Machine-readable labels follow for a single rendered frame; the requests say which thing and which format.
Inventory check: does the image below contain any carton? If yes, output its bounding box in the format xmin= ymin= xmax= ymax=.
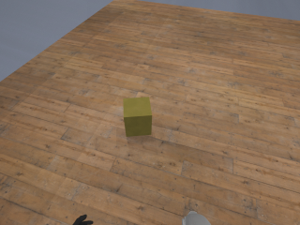
xmin=123 ymin=97 xmax=152 ymax=137

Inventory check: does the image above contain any robot right thigh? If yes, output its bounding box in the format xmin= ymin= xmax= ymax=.
xmin=182 ymin=214 xmax=211 ymax=225

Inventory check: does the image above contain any robot left hand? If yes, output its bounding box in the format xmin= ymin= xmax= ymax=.
xmin=72 ymin=214 xmax=94 ymax=225

